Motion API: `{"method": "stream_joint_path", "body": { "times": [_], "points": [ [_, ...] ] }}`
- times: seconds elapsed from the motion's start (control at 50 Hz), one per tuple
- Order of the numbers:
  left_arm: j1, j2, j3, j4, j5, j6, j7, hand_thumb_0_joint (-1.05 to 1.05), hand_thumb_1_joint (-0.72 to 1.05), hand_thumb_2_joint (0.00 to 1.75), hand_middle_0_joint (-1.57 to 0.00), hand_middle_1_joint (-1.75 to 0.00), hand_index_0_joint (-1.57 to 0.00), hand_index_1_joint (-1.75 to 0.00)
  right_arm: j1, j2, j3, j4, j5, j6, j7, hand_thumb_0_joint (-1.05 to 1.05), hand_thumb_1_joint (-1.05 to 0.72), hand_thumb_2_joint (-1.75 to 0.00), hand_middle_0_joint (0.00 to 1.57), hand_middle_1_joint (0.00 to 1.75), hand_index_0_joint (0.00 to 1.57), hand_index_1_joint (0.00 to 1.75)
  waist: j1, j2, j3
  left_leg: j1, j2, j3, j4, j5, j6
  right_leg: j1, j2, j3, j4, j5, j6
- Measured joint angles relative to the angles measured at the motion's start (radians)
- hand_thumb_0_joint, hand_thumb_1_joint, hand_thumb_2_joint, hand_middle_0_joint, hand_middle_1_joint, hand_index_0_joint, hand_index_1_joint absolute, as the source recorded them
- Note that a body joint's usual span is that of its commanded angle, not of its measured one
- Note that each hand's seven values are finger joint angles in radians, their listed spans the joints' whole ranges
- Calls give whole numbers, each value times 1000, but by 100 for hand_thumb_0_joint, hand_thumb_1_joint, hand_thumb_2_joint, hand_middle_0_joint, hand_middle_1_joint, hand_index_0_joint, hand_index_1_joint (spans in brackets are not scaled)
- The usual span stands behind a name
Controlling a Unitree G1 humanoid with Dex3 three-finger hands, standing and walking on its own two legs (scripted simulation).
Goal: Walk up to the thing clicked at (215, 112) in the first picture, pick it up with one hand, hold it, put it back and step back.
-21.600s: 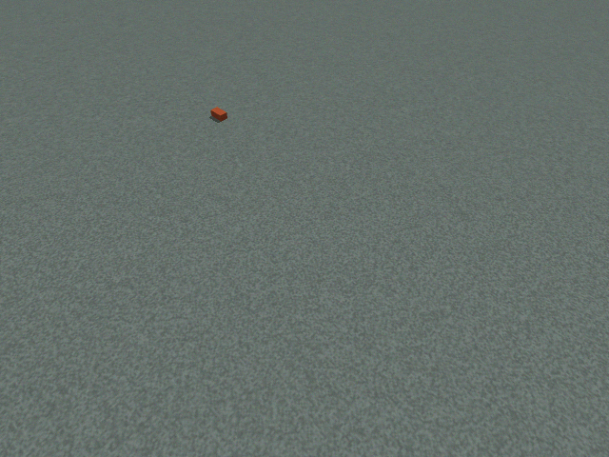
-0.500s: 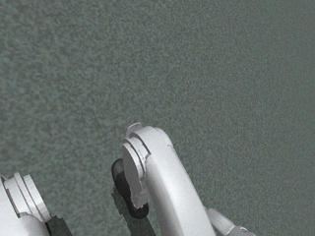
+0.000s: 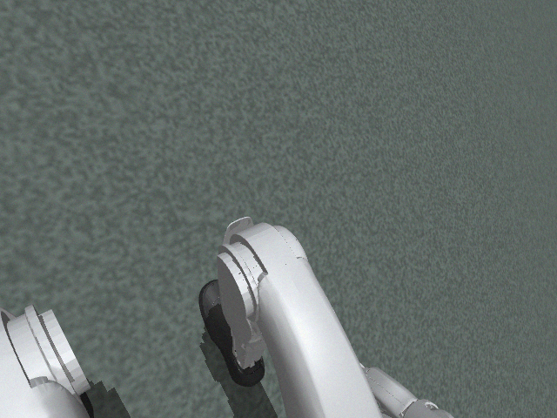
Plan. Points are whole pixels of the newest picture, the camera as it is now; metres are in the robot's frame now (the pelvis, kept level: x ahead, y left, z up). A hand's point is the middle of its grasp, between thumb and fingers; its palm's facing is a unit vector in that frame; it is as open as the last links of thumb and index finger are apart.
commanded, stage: settle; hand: left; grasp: from above
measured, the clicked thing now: out of the picture +0.45 +0.35 -0.29
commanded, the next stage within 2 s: lift in 1.02 s
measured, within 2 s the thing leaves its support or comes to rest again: leaves its support in 0.38 s
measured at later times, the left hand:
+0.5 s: hand out of the picture +0.45 +0.36 -0.23, palm faces -0.39 -0.17 -0.91, open 7.7 cm
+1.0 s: hand out of the picture +0.44 +0.36 -0.14, palm faces -0.41 -0.13 -0.90, open 7.8 cm
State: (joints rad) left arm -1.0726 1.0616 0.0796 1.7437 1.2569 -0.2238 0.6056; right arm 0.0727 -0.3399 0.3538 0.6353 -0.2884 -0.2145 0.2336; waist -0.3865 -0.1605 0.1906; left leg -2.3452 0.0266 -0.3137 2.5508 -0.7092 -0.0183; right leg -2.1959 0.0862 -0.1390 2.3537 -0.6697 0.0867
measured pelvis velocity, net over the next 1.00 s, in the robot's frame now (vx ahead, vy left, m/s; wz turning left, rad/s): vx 0.00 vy -0.01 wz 0.09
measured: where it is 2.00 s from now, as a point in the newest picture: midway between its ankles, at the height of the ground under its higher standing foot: (168, 394)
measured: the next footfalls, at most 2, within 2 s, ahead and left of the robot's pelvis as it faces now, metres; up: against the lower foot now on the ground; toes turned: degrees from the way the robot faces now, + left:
none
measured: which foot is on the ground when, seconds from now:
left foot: down 0.00-1.00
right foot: down 0.00-1.00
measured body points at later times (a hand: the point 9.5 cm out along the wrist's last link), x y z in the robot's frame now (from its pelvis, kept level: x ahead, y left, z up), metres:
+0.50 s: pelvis +0.01 +0.00 +0.00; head +0.27 +0.14 +0.33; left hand +0.46 +0.37 -0.18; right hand +0.07 -0.25 -0.06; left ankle +0.06 +0.13 -0.27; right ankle +0.12 -0.13 -0.27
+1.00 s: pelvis +0.00 -0.01 +0.02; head +0.23 +0.10 +0.39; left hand +0.46 +0.36 -0.09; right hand +0.10 -0.27 -0.07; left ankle +0.06 +0.13 -0.27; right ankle +0.12 -0.13 -0.27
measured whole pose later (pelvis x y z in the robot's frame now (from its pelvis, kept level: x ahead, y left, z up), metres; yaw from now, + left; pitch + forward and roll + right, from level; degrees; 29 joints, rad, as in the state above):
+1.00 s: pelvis +0.00 -0.01 +0.02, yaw +5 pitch +32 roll -11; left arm -0.99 0.82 0.06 1.36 1.21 -0.17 0.28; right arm 0.15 -0.32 0.14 0.66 -0.15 -0.05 0.20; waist -0.26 -0.01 -0.01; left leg -2.36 0.01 -0.22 2.44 -0.66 -0.03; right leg -2.24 0.03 -0.07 2.33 -0.68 0.07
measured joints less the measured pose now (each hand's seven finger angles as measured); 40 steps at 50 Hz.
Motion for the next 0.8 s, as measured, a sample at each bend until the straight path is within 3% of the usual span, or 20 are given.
{"method": "stream_joint_path", "body": {
  "times": [0.22, 0.42, 0.5, 0.68, 0.8],
  "points": [
    [-7, 3, 5, 4, 10, 3, 5, 1, 39, 11, -89, -24, -93, -19, 3, 1, 1, -2, 0, 1, -2, 0, -90, -90, 20, 30, 20, 30, -3, 0, -8, 0, 0, -1, 0, -6, -2, -1, -2, -1, 0, -5, -2],
    [25, -20, 46, -83, 2, 30, -38, 1, 35, 12, -94, -19, -97, -15, 18, 5, -34, 14, 5, 10, 4, 0, -91, -90, 20, 30, 20, 30, 12, 17, -32, -12, -8, 2, -4, -5, -10, -14, -11, 1, 6, -11, -4],
    [56, -49, 60, -154, -12, 47, -74, 1, 34, 12, -95, -18, -98, -14, 35, 6, -70, 23, 15, 21, 4, 0, -91, -90, 20, 30, 20, 30, 30, 41, -57, -21, -9, 9, -9, -5, -10, -23, -16, 5, 7, -15, -11],
    [106, -161, 20, -277, -59, 89, -177, 1, 34, 10, -97, -16, -100, -12, 68, 8, -154, 44, 71, 71, 15, 0, -91, -90, 20, 30, 20, 30, 81, 118, -160, -31, -12, 49, -42, 0, -5, -40, -33, 31, 0, -28, -22],
    [103, -209, -16, -318, -74, 93, -268, 1, 33, 9, -98, -15, -101, -12, 70, 6, -193, 34, 110, 110, 2, 0, -91, -90, 20, 30, 20, 30, 110, 146, -181, -24, -10, 78, -71, 18, 2, -40, -39, 54, -10, -21, -12]
  ]
}}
